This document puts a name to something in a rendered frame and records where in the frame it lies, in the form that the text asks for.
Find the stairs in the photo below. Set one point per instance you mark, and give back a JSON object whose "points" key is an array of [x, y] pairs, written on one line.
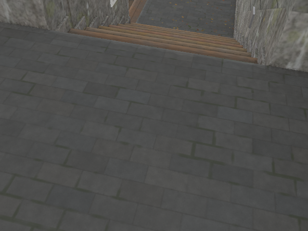
{"points": [[171, 39], [135, 7]]}

